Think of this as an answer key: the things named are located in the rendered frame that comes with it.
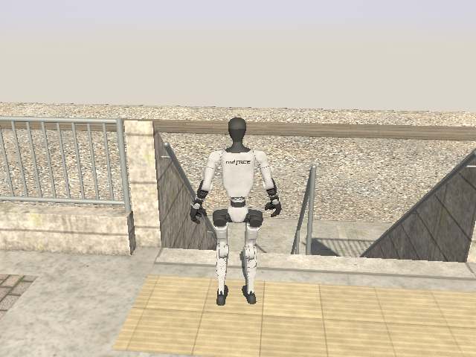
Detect left robot hand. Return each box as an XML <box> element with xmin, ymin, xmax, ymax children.
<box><xmin>190</xmin><ymin>206</ymin><xmax>207</xmax><ymax>224</ymax></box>

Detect right robot hand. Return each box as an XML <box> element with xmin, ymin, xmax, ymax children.
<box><xmin>265</xmin><ymin>202</ymin><xmax>282</xmax><ymax>217</ymax></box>

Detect robot right forearm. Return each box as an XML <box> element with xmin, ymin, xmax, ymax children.
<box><xmin>266</xmin><ymin>178</ymin><xmax>280</xmax><ymax>205</ymax></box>

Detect left robot shin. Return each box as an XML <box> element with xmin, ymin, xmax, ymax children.
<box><xmin>216</xmin><ymin>244</ymin><xmax>228</xmax><ymax>295</ymax></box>

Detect robot left upper arm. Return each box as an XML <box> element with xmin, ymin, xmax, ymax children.
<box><xmin>201</xmin><ymin>150</ymin><xmax>222</xmax><ymax>192</ymax></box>

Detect humanoid robot torso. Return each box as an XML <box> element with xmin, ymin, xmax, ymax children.
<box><xmin>221</xmin><ymin>146</ymin><xmax>255</xmax><ymax>223</ymax></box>

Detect robot right upper arm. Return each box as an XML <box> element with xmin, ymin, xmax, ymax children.
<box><xmin>253</xmin><ymin>149</ymin><xmax>274</xmax><ymax>190</ymax></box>

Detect robot left forearm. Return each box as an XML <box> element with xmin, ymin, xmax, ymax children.
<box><xmin>192</xmin><ymin>180</ymin><xmax>208</xmax><ymax>209</ymax></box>

